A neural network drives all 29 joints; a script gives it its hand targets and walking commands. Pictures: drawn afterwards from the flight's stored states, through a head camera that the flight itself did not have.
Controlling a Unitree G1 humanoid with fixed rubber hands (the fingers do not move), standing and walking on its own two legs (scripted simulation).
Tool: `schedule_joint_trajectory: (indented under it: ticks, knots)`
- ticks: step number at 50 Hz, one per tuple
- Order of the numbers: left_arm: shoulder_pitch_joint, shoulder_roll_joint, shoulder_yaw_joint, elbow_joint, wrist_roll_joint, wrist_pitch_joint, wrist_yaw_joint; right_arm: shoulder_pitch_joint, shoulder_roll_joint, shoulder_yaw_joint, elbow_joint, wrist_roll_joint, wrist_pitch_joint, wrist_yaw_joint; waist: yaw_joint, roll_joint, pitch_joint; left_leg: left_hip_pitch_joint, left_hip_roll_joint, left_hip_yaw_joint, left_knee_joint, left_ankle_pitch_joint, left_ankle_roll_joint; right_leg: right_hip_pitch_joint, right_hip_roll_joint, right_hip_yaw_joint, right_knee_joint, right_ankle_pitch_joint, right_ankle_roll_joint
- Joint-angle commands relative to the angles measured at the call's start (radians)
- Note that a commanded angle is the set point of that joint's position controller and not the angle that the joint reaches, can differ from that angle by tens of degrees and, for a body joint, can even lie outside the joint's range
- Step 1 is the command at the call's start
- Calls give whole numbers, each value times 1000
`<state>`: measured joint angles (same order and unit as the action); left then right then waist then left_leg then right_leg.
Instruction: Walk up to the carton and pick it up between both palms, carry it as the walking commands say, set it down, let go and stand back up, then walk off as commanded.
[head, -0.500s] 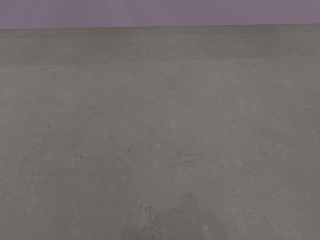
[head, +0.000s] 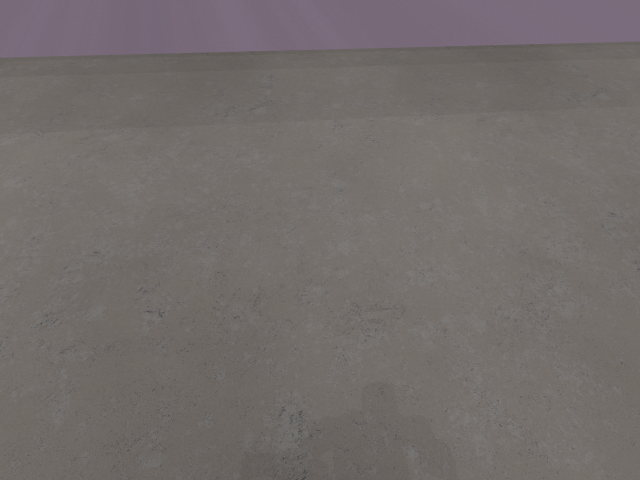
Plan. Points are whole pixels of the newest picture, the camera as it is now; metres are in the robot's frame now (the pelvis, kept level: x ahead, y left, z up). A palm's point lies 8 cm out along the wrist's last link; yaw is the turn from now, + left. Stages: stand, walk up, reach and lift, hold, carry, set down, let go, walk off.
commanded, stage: walk up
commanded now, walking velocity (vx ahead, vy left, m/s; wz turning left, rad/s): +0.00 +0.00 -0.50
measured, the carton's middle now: out of the picture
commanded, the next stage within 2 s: none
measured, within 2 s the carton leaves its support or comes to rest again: neither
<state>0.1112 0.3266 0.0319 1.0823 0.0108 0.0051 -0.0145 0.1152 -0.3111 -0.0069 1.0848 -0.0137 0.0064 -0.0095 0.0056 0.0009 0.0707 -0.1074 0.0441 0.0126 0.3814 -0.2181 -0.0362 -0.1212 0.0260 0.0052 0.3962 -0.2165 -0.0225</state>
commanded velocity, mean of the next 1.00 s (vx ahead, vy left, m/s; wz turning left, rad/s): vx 0.17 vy -0.03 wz -0.50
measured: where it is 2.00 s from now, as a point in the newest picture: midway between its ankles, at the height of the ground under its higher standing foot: outside the picture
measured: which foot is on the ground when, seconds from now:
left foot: down 0.00-0.56, up 0.58-0.88, down 0.90-1.00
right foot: down 0.00-0.22, up 0.24-0.54, down 0.56-0.90, up 0.92-1.00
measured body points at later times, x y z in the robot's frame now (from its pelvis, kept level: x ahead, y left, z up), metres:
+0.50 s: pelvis -0.04 +0.03 -0.02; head +0.01 +0.01 +0.43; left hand +0.14 +0.23 -0.16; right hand -0.09 -0.20 -0.17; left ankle +0.02 +0.13 -0.74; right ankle -0.09 -0.08 -0.72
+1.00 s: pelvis -0.02 -0.02 -0.01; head -0.02 +0.00 +0.44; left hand +0.19 +0.14 -0.16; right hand -0.12 -0.27 -0.13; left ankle +0.02 +0.10 -0.74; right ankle -0.09 -0.08 -0.70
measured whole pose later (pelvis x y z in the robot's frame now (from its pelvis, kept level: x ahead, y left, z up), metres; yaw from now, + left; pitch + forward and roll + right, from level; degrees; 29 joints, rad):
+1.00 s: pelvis -0.02 -0.02 -0.01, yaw -34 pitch +0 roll +0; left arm 0.25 0.23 0.07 0.94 0.04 0.06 -0.06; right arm 0.28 -0.23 -0.03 0.90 -0.05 -0.05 -0.03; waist -0.05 -0.03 -0.05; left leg -0.18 0.09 0.18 0.53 -0.34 -0.01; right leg -0.39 0.05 0.00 0.92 -0.37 0.01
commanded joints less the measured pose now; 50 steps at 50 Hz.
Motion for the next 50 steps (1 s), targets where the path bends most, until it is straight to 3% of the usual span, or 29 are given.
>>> schedule_joint_trajectory:
  ticks: [1,2,4,6,9,10,11,12,14,17,21,25,27,28,29,30,32,34,36,37,40,42,43,44,45,46,47,49,50]
  knots:
    - [39,126,50,-138,-10,21,-3,48,-189,-68,-131,3,24,-33,8,80,-69,-95,87,87,181,203,32,-109,-187,200,119,439,-35]
    - [91,187,67,-122,-4,24,2,39,-149,-69,-158,-6,27,-35,37,-36,-125,-180,26,99,278,123,12,-5,-254,292,86,523,-98]
    - [144,218,80,-139,19,27,10,32,-92,-48,-226,-5,27,-33,57,-284,-169,-318,-42,33,427,-372,21,40,-327,493,-9,577,-177]
    - [90,208,76,-152,19,32,22,28,-77,-46,-242,0,22,-31,34,-252,-127,-342,-17,-34,445,-385,25,26,-309,517,-8,488,-190]
    - [-18,145,62,-214,17,48,21,132,-62,-49,-220,6,15,-30,-55,-163,-107,-113,-37,27,188,-174,24,-178,-184,434,55,283,-127]
    - [-56,100,51,-233,23,50,18,200,-88,-54,-217,-4,11,-37,-99,-83,-94,-16,21,-51,-26,-152,48,-305,-93,340,143,142,-61]
    - [-25,-4,32,-261,12,43,19,199,-196,-71,-226,-24,9,-44,-89,234,-91,43,283,-360,-196,-163,121,-461,70,147,395,-82,24]
    - [4,25,46,-269,23,51,19,179,-218,-76,-234,-27,16,-34,-56,278,-83,3,403,-415,-193,-3,205,-435,12,81,576,-315,65]
    - [19,55,51,-242,17,53,7,113,-140,-65,-257,-24,14,-35,-23,163,-58,-79,391,-292,-143,70,237,-390,-43,81,735,-307,48]
    - [65,33,57,-196,9,62,-17,44,-98,-53,-244,-21,1,-35,16,179,-48,-85,299,-98,-101,209,200,-362,-54,33,767,-238,53]
    - [-11,-14,50,-209,-8,51,-11,132,-119,-58,-191,-53,-3,-39,-51,220,-72,4,277,26,-27,387,155,-257,-57,-38,440,-280,59]
    - [-30,-33,47,-200,-9,51,-7,176,-123,-64,-157,-46,-6,-36,-71,261,-107,23,318,0,17,517,167,-200,-16,-100,304,-245,46]
    - [73,-14,48,-190,-7,34,-3,140,-104,-66,-170,-36,1,-34,-9,159,-152,-65,306,43,140,407,126,-21,-41,-83,91,-99,19]
    - [129,47,61,-192,2,18,4,148,-65,-57,-183,-26,3,-31,14,-5,-205,-154,237,120,316,215,78,110,-141,35,-25,-2,-5]
    - [141,166,82,-174,19,16,11,58,-1,-46,-267,-22,1,-24,63,-344,-180,-474,38,155,530,-317,2,196,-404,409,-55,357,-140]
    - [215,173,92,-147,6,16,19,-16,0,-51,-284,-27,16,-31,112,-277,-173,-489,71,71,635,-425,-4,149,-457,450,-62,527,-229]
    - [89,112,77,-199,-7,24,28,18,-5,-53,-279,-21,23,-23,40,-225,-172,-470,91,35,687,-308,-8,140,-369,310,-29,536,-190]
    - [-16,67,68,-227,-9,26,28,71,-16,-60,-260,-23,30,-19,-6,-188,-145,-421,84,51,708,-234,-8,59,-291,258,-24,480,-164]
    - [15,109,75,-282,2,35,-9,57,-59,-48,-250,-30,23,-4,12,-232,-196,-363,81,72,591,-278,7,-16,-217,281,-164,-410,-163]
    - [-31,115,75,-302,8,37,-21,12,-71,-54,-236,-25,20,-3,13,-257,-84,-377,58,121,528,-262,-11,-103,-206,312,-204,-473,-155]
    - [79,117,79,-263,10,5,-19,-10,-48,-46,-256,-36,-8,4,29,-168,-10,-347,74,122,405,-303,-33,-110,-229,369,-232,-412,-190]
    - [51,113,80,-267,9,3,-22,65,-35,-48,-239,-28,-27,7,-22,-155,-5,-218,65,110,288,-290,-30,-190,-233,407,-227,-422,-175]
    - [30,117,83,-278,6,5,-25,125,-39,-51,-237,-27,-35,4,-47,-138,-13,-119,34,140,203,-274,-31,-252,-189,381,-201,-455,-161]
    - [-50,100,77,-289,0,9,-27,228,-42,-54,-204,-19,-43,-5,-109,-89,-22,56,14,137,65,-200,-13,-359,-135,327,-116,-412,-120]
    - [-109,52,69,-312,-3,7,-30,354,-94,-70,-171,-24,-53,-16,-169,28,-28,219,123,-18,-72,-249,27,-537,-67,248,61,-359,-51]
    - [-183,-23,44,-379,2,0,-39,460,-212,-102,-151,-44,-51,-33,-233,365,-25,359,417,-415,-286,-586,130,-809,35,58,404,-313,24]
    - [-212,-12,46,-402,32,-7,-41,430,-212,-94,-159,-38,-48,-45,-202,259,9,267,541,-535,-330,-571,174,-811,-42,42,585,-208,52]
    - [-153,-14,53,-349,40,-22,-54,377,-123,-83,-178,-44,-67,-39,-139,125,25,157,482,-393,-328,-516,163,-734,-87,40,682,-131,46]
    - [-101,-9,57,-326,35,-26,-66,315,-109,-86,-197,-41,-81,-30,-97,159,42,121,442,-279,-327,-458,137,-691,-105,44,700,-86,49]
